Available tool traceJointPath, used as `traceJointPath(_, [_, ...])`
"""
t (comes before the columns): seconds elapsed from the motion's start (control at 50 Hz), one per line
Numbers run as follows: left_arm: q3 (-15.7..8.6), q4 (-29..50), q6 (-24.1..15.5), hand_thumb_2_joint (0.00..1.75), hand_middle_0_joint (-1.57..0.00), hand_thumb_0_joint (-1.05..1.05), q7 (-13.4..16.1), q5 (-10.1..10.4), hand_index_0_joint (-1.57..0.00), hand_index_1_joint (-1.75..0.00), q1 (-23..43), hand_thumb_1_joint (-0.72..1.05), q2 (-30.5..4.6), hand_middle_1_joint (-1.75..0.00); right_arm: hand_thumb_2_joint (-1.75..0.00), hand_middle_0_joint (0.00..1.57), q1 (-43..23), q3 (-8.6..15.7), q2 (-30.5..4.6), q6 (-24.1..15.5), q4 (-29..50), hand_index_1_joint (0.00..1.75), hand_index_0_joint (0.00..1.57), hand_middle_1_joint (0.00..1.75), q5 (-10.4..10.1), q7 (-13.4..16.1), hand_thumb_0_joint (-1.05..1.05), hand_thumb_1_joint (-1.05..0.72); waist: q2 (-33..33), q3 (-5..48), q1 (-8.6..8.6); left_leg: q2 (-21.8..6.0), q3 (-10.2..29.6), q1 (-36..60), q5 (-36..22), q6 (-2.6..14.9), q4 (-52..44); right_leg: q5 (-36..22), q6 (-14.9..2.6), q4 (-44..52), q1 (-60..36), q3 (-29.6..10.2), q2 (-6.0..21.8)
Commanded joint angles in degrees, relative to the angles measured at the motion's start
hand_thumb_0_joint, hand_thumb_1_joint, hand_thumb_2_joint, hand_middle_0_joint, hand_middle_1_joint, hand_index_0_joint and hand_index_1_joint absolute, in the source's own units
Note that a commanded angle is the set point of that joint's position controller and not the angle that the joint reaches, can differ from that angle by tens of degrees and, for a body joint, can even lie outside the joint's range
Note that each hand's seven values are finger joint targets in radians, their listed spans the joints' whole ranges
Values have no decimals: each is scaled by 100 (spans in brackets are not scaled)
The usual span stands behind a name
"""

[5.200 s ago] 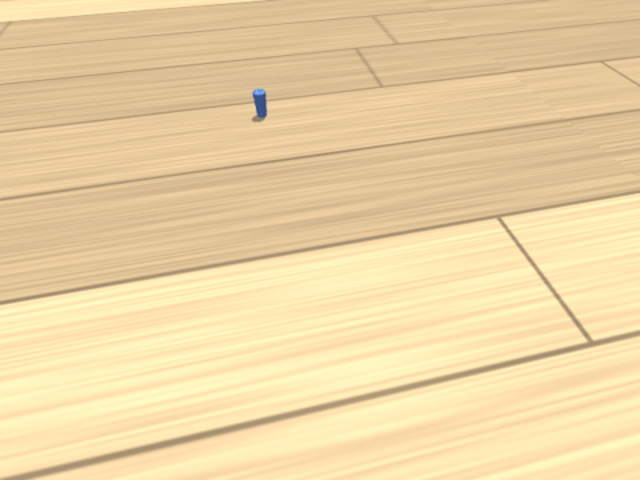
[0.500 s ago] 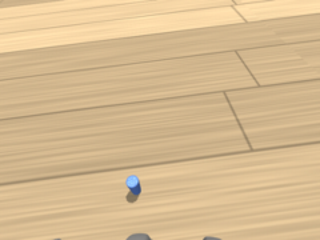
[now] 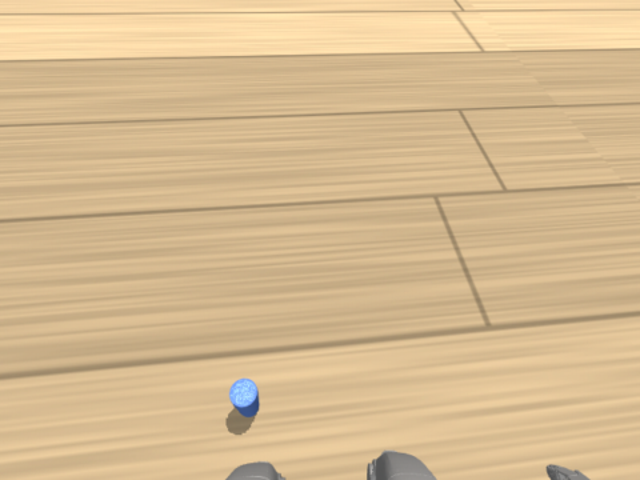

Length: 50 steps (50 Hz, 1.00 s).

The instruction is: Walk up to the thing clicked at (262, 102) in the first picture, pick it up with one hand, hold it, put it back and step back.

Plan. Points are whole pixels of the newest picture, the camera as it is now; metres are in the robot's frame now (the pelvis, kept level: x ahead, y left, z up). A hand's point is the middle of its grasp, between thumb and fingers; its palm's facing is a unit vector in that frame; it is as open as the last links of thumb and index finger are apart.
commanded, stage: walk up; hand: left
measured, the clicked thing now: (246, 400) +0.38 +0.21 -0.69
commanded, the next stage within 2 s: stand in 1.34 s
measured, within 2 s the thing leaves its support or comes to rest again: neither
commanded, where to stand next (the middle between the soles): +0.08 -0.01 m, yaw +0 degrees
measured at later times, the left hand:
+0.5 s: hand (163, 464) +0.15 +0.23 -0.13, palm faces -0.05 -0.94 -0.33, open 7.4 cm
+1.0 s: hand out of the picture +0.11 +0.24 -0.14, palm faces -0.04 -0.95 -0.32, open 7.4 cm
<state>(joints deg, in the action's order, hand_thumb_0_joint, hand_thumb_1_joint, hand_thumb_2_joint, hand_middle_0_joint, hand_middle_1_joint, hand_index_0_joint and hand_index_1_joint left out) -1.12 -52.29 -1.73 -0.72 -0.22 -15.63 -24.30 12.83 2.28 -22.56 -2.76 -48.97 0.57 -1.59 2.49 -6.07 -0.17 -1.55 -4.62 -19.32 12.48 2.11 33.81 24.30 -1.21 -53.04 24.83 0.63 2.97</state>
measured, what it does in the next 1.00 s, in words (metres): steps on the spot: right foot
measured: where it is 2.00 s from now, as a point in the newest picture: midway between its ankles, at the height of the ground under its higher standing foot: outside the picture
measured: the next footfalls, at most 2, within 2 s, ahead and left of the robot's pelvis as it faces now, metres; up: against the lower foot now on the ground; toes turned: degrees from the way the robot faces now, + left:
right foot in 0.12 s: +0.10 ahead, -0.14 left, +0.00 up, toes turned -2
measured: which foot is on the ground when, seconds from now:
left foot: down 0.00-1.00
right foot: up 0.00-0.10, down 0.12-1.00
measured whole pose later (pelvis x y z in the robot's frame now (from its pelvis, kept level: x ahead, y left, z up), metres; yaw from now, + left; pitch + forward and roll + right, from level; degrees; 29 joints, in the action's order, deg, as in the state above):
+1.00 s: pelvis +0.04 -0.01 +0.02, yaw -2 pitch -2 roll +0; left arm -0.3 -68.6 -0.3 -1.1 -0.3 -4.9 -19.7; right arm 4.5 0.3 -20.4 -1.0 -67.8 0.2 -0.7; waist 0.1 -2.9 0.0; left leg -1.5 -4.5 -7.9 8.5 0.1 18.5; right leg 7.9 0.8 -18.5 8.5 1.1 1.4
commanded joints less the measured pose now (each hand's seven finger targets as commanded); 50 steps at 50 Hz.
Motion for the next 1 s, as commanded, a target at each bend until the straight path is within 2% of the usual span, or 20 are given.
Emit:
traceJointPath(0.0, [-321,56,-56,90,-20,0,116,-11,-20,-30,-393,90,-853,-30,-90,20,-77,358,-1503,-68,288,30,20,30,22,147,0,-90,-1169,735,35,-1405,1192,242,-1500,959,-850,-336,34,930,-543,94,5])
traceJointPath(0.02, [-335,4,-46,90,-20,0,128,-16,-20,-30,-368,90,-867,-30,-90,20,-125,335,-1475,-46,277,30,20,30,11,153,0,-90,-1123,825,33,-1385,1141,125,-1530,935,-726,-460,34,1093,-763,118,-42])
traceJointPath(0.04, [-343,-75,-38,90,-20,0,134,-14,-20,-30,-393,90,-843,-30,-90,20,-257,302,-1440,-18,281,30,20,30,-23,155,0,-90,-1040,836,128,-1318,1069,-101,-1228,838,-584,-793,-6,1429,-1124,198,-126])
traceJointPath(0.06, [-350,-137,-57,90,-20,0,144,-30,-20,-30,-453,90,-864,-30,-90,20,-423,236,-1337,16,278,30,20,30,-63,152,0,-90,-930,874,244,-1210,1004,-296,-758,669,-386,-1125,-56,1880,-1463,153,-137])
traceJointPath(0.08, [-364,-130,-89,90,-20,0,161,-67,-20,-30,-319,90,-925,-30,-90,20,-424,149,-1131,47,232,30,20,30,-93,149,0,-90,-684,835,275,-1089,977,-527,-322,417,-224,-1303,-154,2356,-1683,-114,-16])
traceJointPath(0.1, [-409,-59,-147,90,-20,0,176,-115,-20,-30,-135,90,-1210,-30,-90,20,-314,57,-882,59,204,30,20,30,-135,146,0,-90,152,846,178,-721,648,-607,73,132,324,-1489,-356,2854,-1581,-1194,717])
traceJointPath(0.12, [-398,44,-160,90,-20,0,154,-75,-20,-30,400,90,-1526,-30,-90,20,-260,60,-837,99,92,30,20,30,-140,170,0,-90,633,665,-59,-105,323,-203,1182,-89,592,-1059,-861,3294,-631,-2233,1490])
traceJointPath(0.14, [-353,82,-135,90,-20,0,127,-47,-20,-30,859,90,-1502,-30,-90,20,-172,136,-1055,128,-167,30,20,30,-131,203,0,-90,495,544,-156,-127,410,539,1378,-66,601,-978,-1029,3111,-46,-2023,1467])
traceJointPath(0.16, [-275,32,-116,90,-20,0,120,-18,-20,-30,914,90,-1284,-30,-90,20,-130,124,-1084,102,-297,30,20,30,-127,189,0,-90,238,596,-214,-197,483,692,977,-33,15,-1047,-762,2924,-98,-1459,1126])
traceJointPath(0.18, [-215,-39,-104,90,-20,0,125,-1,-20,-30,943,90,-1172,-30,-90,20,-233,140,-1175,79,-414,30,20,30,-131,172,0,-90,161,661,-183,-348,588,878,484,11,-272,-1148,-448,2778,-106,-1084,850])
traceJointPath(0.2, [-168,-119,-99,90,-20,0,123,9,-20,-30,860,90,-1054,-30,-90,20,-396,136,-1216,55,-461,30,20,30,-129,165,0,-90,183,755,-93,-534,820,865,232,89,-478,-1222,-260,2689,-342,-855,604])
traceJointPath(0.24, [-156,-261,-97,90,-20,0,94,16,-20,-30,825,90,-1007,-30,-90,20,-563,46,-1255,11,-570,30,20,30,-108,140,0,-90,273,922,42,-708,1005,591,10,166,-666,-1329,-143,2692,-951,-690,398])
traceJointPath(0.28, [-157,-398,-92,90,-20,0,103,31,-20,-30,986,90,-1010,-30,-90,20,-667,-2,-1126,19,-766,30,20,30,-110,137,0,-90,233,862,14,-533,771,655,-169,36,-763,-1518,-190,2830,-1119,-783,521])
traceJointPath(0.32, [-141,-481,-76,90,-20,0,109,62,-20,-30,1083,90,-997,-30,-90,20,-743,-28,-1138,16,-932,30,20,30,-98,150,0,-90,56,873,28,-532,724,833,-314,4,-926,-1734,-177,2900,-1144,-785,561])
traceJointPath(0.48, [-100,-876,-14,90,-20,0,81,80,-20,-30,1485,90,-818,-30,-90,20,-1048,-77,-1042,13,-1370,30,20,30,-54,152,0,-90,-161,772,68,-631,754,959,-392,-70,-1585,-1663,-37,3420,-1519,-617,477])
traceJointPath(0.58, [-105,-1025,-3,90,-20,0,65,38,-20,-30,1577,90,-795,-30,-90,20,-1125,-60,-1039,20,-1503,30,20,30,-27,156,0,-90,-235,776,37,-659,719,1068,-222,-88,-1781,-1531,-14,3659,-1612,-595,464])
traceJointPath(0.66, [-107,-1084,-6,90,-20,0,52,30,-20,-30,1577,90,-771,-30,-90,20,-1172,-64,-1027,8,-1521,30,20,30,-29,159,0,-90,-300,923,49,-681,686,1237,-362,-98,-1802,-1795,12,3708,-1673,-585,493])
traceJointPath(0.72, [-111,-1144,5,90,-20,0,52,16,-20,-30,1566,90,-769,-30,-90,20,-1207,-41,-1042,14,-1535,30,20,30,-24,163,0,-90,-276,852,40,-701,684,1279,-339,-99,-1856,-1727,8,3744,-1619,-564,471])
traceJointPath(0.86, [-111,-1234,18,90,-20,0,44,-5,-20,-30,1540,90,-745,-30,-90,20,-1184,-14,-1054,36,-1568,30,20,30,-13,162,0,-90,-290,710,3,-692,753,1210,114,-101,-2014,-1390,34,3840,-1505,-572,433])
traceJointPath(0.98, [-118,-1251,5,90,-20,0,57,-5,-20,-30,1434,90,-726,-30,-90,20,-1152,-5,-1006,46,-1561,30,20,30,-29,168,0,-90,-197,864,4,-692,687,1433,-392,-96,-1898,-1681,49,3833,-1605,-542,459])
